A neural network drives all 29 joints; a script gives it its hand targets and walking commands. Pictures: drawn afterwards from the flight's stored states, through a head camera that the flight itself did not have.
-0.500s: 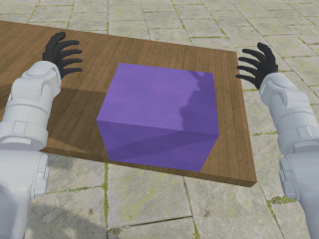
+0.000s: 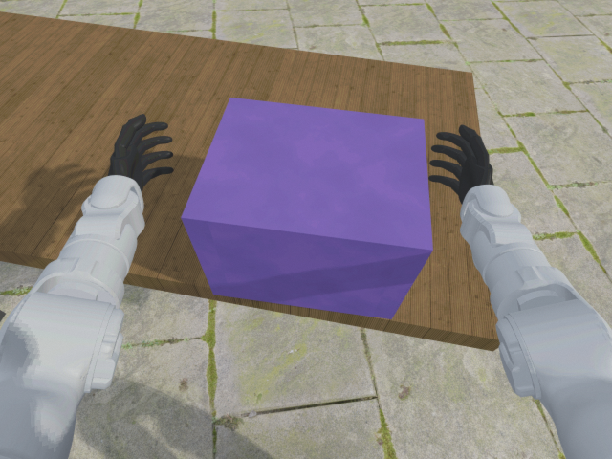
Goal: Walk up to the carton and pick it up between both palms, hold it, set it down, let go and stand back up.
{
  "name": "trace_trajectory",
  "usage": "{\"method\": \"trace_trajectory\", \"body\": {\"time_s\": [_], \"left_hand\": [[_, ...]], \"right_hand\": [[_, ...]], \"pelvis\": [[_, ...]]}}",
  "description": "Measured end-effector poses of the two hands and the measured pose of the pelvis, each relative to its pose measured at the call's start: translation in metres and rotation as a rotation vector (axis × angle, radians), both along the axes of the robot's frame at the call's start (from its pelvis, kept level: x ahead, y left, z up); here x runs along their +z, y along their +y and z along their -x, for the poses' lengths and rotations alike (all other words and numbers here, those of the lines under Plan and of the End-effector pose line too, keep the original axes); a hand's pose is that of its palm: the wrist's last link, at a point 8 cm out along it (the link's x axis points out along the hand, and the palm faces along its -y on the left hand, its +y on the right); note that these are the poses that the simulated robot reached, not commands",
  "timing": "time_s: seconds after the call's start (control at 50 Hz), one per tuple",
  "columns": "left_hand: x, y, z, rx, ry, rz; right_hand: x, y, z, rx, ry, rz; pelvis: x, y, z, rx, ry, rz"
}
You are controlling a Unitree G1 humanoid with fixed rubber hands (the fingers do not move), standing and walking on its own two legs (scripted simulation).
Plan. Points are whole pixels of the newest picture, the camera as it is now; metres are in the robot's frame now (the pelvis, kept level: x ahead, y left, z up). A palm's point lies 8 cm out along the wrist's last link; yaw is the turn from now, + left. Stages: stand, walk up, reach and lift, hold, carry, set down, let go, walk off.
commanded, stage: reach and lift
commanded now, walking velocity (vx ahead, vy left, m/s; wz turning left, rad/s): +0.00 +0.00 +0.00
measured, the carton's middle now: (313, 211) +0.45 +0.01 +0.03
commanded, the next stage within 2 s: none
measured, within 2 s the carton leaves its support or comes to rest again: neither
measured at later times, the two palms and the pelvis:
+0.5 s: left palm (149, 189) +0.42 +0.23 +0.08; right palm (467, 188) +0.45 -0.19 +0.09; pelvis -0.02 -0.01 -0.01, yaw +0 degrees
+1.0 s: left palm (168, 192) +0.43 +0.21 +0.08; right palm (458, 189) +0.45 -0.18 +0.09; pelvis -0.01 +0.00 -0.01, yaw -1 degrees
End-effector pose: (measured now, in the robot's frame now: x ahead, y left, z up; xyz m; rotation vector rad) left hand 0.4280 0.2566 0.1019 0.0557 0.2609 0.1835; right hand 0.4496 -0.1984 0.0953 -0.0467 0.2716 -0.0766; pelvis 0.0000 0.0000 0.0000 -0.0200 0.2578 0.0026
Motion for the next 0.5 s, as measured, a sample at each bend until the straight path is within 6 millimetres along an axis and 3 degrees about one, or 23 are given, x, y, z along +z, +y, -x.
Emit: {"method": "trace_trajectory", "body": {"time_s": [0.26,0.5], "left_hand": [[-0.019,-0.012,0.007,0.006,-0.008,0.005],[-0.020,-0.022,0.004,0.003,-0.030,-0.003]], "right_hand": [[0.000,-0.016,0.001,0.000,-0.029,0.032],[-0.007,0.005,-0.001,0.034,-0.038,0.013]], "pelvis": [[-0.007,-0.006,0.008,-0.016,0.058,-0.008],[-0.014,-0.010,0.016,-0.009,0.105,-0.015]]}}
